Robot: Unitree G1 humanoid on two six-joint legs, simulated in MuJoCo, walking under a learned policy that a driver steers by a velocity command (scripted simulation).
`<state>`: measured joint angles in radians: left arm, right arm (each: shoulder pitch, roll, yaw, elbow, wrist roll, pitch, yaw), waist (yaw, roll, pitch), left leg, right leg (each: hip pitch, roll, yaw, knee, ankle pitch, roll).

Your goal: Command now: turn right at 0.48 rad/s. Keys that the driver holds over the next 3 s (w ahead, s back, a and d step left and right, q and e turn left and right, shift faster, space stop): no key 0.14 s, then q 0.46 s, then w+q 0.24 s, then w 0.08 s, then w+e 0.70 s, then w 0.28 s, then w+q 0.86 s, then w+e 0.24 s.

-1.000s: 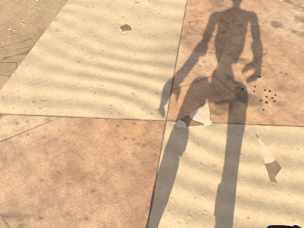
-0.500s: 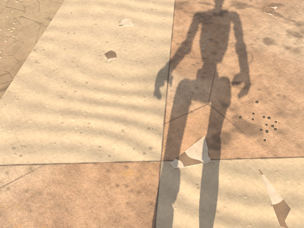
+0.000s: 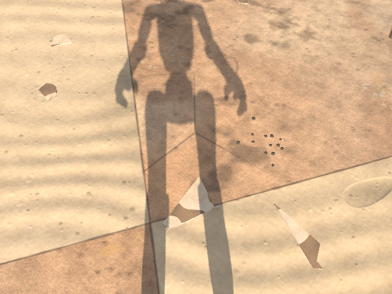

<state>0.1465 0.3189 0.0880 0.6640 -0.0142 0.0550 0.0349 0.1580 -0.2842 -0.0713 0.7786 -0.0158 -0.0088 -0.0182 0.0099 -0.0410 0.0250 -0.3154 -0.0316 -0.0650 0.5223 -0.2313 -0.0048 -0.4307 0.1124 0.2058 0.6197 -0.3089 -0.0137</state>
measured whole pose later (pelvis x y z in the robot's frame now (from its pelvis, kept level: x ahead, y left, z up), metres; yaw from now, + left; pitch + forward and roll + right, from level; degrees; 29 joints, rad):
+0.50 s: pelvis +0.00 +0.00 +0.00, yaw +4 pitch +1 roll -1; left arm 0.16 0.27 0.07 0.73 0.01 0.03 0.05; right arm 0.20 -0.31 -0.07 0.78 0.02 0.03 0.00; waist -0.01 0.01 0.04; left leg -0.41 0.00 0.00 0.88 -0.51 -0.04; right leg -0.20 -0.03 -0.02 0.49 -0.30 0.02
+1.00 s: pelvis +0.06 +0.05 +0.02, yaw +18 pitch +2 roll -2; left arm 0.11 0.32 0.08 0.77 -0.01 -0.07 -0.01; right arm 0.36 -0.28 -0.05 0.74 0.01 -0.04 -0.02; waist -0.05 -0.03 0.00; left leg -0.07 -0.06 -0.14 0.29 -0.24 0.08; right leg -0.53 -0.04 0.06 0.62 -0.04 0.07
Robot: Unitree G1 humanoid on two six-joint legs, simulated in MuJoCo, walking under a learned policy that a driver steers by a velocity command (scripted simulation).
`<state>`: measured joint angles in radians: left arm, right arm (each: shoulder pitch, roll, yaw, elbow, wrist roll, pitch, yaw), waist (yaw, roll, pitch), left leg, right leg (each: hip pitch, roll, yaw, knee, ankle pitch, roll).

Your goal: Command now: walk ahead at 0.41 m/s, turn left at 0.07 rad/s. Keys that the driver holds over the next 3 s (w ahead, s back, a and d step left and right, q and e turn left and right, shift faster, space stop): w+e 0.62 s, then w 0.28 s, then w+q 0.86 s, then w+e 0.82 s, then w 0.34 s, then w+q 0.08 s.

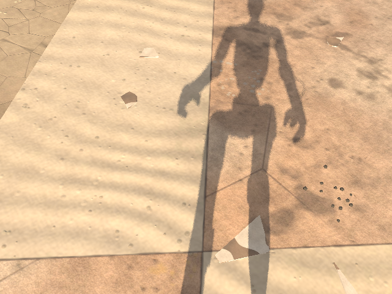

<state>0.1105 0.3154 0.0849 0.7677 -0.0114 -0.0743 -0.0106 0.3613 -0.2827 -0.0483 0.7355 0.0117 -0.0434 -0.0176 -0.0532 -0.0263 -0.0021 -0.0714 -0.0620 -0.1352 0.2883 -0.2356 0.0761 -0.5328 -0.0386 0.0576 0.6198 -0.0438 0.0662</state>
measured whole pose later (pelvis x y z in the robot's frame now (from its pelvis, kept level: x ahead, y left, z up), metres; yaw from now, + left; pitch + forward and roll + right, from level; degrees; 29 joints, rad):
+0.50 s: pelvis +0.26 -0.09 +0.00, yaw -12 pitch +2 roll +0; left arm 0.36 0.27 0.04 0.78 -0.02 -0.06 0.00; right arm 0.12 -0.31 -0.04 0.65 -0.02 -0.10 0.01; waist 0.06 0.04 0.04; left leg -0.66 0.07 -0.10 0.71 -0.04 -0.06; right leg -0.10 0.11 0.12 0.30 -0.22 -0.09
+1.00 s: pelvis +0.54 -0.13 -0.01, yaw -22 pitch +1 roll +2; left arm 0.10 0.29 0.03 0.68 0.00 -0.07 -0.02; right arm 0.39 -0.29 -0.06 0.81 0.02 -0.08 0.02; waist -0.10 -0.04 0.04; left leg -0.09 -0.05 0.00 0.27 -0.20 0.03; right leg -0.60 -0.08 0.06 0.71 -0.13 0.01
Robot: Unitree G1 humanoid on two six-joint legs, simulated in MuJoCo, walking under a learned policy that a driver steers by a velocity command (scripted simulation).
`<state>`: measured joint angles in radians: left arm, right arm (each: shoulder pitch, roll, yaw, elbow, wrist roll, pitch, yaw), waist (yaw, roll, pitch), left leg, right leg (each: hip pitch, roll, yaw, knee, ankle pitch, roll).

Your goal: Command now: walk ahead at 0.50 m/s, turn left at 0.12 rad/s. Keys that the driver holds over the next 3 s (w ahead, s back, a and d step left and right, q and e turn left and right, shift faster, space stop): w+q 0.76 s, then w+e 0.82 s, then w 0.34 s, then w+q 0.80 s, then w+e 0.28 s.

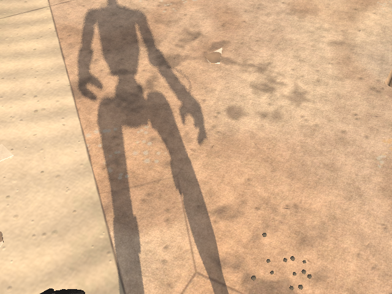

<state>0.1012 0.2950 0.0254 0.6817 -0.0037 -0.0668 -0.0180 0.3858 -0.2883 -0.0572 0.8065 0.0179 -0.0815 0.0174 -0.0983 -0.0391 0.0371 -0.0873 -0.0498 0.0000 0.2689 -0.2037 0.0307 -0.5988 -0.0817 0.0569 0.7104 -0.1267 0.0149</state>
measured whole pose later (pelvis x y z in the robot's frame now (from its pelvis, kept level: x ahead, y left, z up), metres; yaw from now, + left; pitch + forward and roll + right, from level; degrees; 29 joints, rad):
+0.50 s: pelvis +0.26 -0.03 +0.00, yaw +15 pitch +1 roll -2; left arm 0.34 0.29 0.07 0.84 0.00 -0.09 0.00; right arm 0.15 -0.30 -0.06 0.68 0.02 -0.02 0.03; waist 0.08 0.05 0.03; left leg -0.67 0.10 -0.04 0.77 -0.02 0.00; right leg 0.02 0.02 -0.19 0.23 -0.26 -0.02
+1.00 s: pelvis +0.50 +0.10 +0.00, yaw +25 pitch +1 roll +1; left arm 0.15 0.30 0.04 0.75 -0.01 -0.08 -0.02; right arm 0.29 -0.27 -0.04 0.73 -0.01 -0.07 0.01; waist -0.05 -0.05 0.04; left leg -0.04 -0.10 0.00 0.24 -0.21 0.08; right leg -0.69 -0.13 0.04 0.73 0.07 0.03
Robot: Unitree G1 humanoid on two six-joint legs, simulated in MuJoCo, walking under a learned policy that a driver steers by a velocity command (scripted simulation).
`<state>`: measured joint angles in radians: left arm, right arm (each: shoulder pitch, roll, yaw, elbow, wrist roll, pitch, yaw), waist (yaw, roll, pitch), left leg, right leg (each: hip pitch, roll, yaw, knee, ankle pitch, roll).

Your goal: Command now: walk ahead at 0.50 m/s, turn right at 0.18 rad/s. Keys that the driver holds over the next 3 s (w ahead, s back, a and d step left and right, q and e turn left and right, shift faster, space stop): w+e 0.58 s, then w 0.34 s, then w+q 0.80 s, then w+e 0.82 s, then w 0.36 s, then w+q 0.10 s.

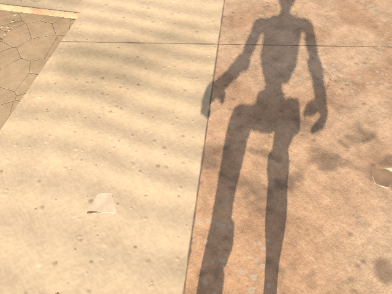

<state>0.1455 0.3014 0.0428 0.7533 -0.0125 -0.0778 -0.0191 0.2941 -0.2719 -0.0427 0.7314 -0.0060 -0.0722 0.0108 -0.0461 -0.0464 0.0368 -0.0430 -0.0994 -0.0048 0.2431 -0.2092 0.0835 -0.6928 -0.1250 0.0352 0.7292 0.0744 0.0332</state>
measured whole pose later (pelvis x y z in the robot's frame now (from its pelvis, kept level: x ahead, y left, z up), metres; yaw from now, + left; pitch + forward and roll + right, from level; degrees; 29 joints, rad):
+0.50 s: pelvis +0.29 -0.08 +0.00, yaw -16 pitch +2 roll +0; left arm 0.32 0.29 0.05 0.72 -0.02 -0.05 0.00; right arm 0.11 -0.30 -0.04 0.67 -0.02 -0.09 0.00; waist 0.05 0.03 0.04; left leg -0.66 0.08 -0.11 0.75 -0.08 -0.07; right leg -0.18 0.11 0.12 0.35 -0.20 -0.09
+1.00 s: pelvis +0.57 -0.11 +0.00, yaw -24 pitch +2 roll +1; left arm 0.13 0.28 0.04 0.67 0.00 -0.06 -0.01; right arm 0.39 -0.27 -0.05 0.83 0.01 -0.08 0.01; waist -0.09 -0.04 0.02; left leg -0.09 -0.05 -0.01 0.27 -0.21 0.04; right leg -0.62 -0.08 0.05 0.72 -0.11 0.01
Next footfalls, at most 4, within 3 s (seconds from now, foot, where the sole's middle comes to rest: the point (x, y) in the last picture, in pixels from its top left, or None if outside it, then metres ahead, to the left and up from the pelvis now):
0.20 right None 0.29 -0.15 -0.78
0.66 left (195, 258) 0.60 -0.01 -0.78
1.16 right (281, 221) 0.74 -0.35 -0.78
1.66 left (219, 155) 1.06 -0.14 -0.78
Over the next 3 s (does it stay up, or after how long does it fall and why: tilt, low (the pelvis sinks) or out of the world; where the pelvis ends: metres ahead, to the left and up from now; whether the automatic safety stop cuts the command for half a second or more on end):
stays up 1.65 -0.34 0.00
